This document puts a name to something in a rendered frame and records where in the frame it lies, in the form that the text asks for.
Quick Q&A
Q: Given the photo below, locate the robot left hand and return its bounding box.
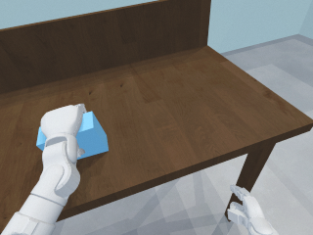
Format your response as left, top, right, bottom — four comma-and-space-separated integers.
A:
40, 104, 87, 158

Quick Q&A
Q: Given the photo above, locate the table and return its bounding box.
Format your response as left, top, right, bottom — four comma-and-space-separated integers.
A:
0, 0, 313, 235

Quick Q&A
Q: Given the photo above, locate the left robot forearm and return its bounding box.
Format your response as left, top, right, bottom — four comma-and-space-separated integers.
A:
1, 133, 80, 235

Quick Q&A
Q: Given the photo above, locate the right robot forearm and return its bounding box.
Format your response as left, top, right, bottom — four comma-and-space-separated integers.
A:
247, 216, 279, 235

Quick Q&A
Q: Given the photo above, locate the sponge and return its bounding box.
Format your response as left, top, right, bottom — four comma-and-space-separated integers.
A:
36, 111, 109, 160

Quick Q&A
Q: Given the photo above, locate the robot right hand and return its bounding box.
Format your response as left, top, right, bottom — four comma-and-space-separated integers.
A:
227, 184, 265, 230

